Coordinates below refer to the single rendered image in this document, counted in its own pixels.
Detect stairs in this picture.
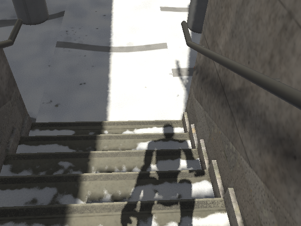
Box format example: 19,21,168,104
0,120,230,226

